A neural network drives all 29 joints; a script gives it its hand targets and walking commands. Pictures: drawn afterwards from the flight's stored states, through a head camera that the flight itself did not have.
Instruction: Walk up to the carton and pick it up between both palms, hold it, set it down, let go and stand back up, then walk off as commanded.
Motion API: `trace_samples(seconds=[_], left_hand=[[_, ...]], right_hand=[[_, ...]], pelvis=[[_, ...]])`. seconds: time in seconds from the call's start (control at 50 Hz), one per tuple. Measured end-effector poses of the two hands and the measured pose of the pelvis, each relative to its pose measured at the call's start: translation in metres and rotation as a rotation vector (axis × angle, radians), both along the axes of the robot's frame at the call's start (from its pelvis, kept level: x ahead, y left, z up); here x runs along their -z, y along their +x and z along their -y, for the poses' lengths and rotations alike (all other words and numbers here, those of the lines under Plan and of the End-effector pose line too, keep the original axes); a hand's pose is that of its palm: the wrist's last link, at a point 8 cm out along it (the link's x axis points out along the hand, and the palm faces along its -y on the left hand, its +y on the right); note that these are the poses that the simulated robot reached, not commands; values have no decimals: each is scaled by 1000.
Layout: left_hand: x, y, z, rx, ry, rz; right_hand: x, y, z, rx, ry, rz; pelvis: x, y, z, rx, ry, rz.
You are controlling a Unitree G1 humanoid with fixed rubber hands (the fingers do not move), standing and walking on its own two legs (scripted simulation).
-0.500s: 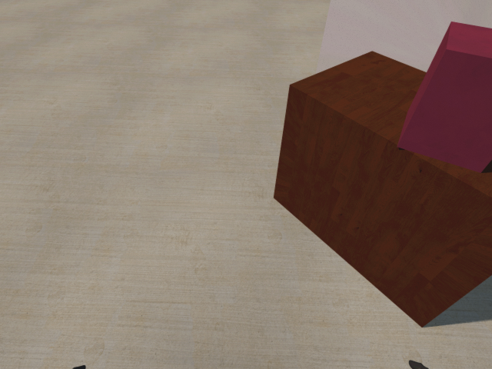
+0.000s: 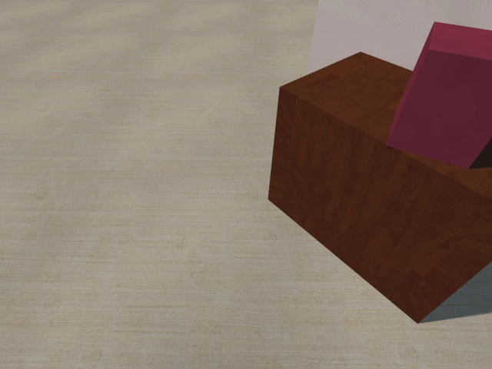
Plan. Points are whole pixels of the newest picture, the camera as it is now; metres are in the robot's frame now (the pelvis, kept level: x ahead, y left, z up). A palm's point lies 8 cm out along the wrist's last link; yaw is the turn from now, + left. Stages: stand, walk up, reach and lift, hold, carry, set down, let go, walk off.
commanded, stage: stand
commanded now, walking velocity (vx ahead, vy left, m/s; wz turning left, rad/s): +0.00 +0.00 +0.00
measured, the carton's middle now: (451, 95) +0.85 -0.58 +0.04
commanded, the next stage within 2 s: none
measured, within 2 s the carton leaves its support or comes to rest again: neither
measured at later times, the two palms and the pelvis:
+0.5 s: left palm out of the picture +0.11 +0.30 -0.10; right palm out of the picture +0.10 -0.32 -0.11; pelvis +0.01 -0.01 +0.00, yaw +0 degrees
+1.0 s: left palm out of the picture +0.12 +0.30 -0.10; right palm out of the picture +0.11 -0.33 -0.11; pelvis +0.02 -0.01 +0.00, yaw -1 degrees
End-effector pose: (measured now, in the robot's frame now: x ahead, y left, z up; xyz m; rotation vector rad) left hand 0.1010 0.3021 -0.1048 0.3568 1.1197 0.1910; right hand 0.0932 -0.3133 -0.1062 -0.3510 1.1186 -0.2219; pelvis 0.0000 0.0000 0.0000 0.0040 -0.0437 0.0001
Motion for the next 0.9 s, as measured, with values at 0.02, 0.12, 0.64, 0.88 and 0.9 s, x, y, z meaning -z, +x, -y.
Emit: trace_samples(seconds=[0.02,0.12,0.64,0.88,0.9], left_hand=[[0,0,1,-3,-3,0],[-1,2,3,2,1,1],[-2,13,7,-4,4,-6],[-5,16,1,-4,26,-24],[-5,16,1,-4,28,-26]], right_hand=[[-1,1,1,-1,-1,3],[-1,2,5,6,-1,3],[1,8,12,25,-1,-22],[2,9,14,22,1,-33],[3,10,14,25,1,-31]], pelvis=[[0,0,1,0,0,0],[0,1,4,4,-2,-5],[-1,13,8,10,-1,-7],[-2,18,8,16,2,-15],[-2,19,8,16,2,-14]])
